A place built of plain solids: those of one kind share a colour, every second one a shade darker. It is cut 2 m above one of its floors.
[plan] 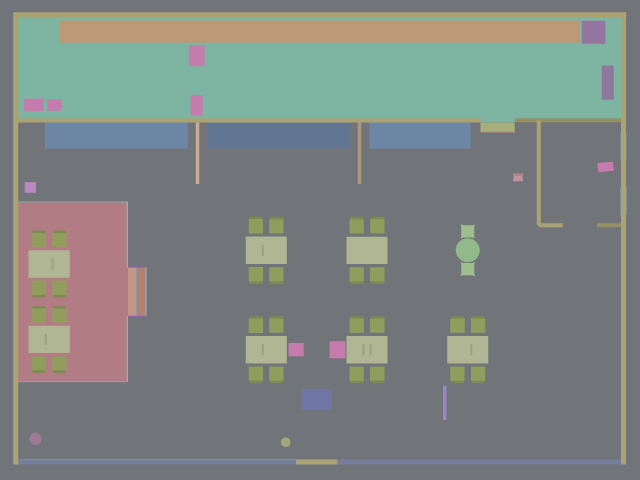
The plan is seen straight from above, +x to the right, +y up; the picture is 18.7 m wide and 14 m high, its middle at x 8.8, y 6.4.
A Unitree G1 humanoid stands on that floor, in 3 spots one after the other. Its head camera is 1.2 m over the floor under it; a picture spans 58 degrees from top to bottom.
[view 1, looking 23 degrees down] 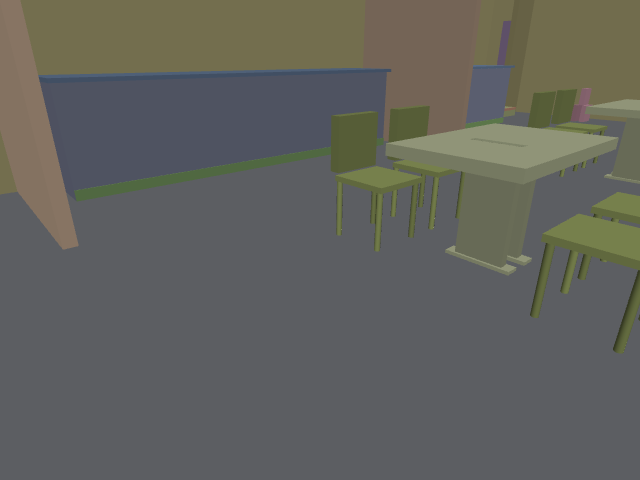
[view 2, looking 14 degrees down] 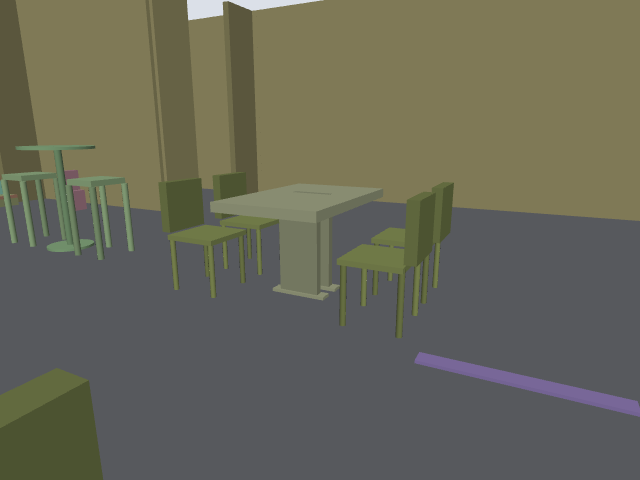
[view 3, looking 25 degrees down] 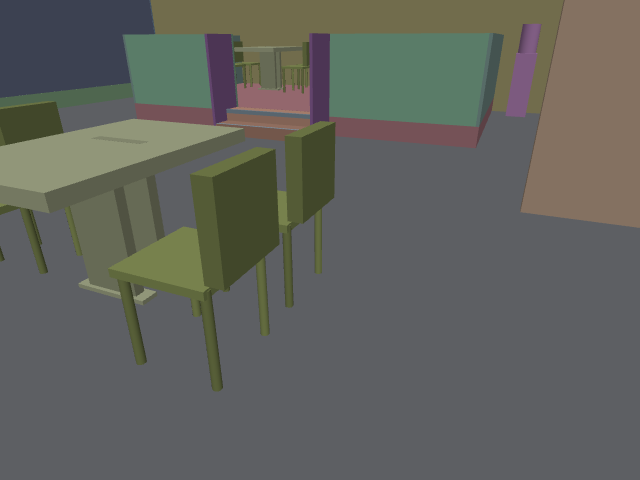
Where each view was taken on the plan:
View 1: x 4.74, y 4.89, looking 49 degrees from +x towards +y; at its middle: ground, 3.07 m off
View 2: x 10.30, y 1.65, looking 27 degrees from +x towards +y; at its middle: meeting_table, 3.16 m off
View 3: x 8.70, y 7.83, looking -157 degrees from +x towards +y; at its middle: side_chair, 2.32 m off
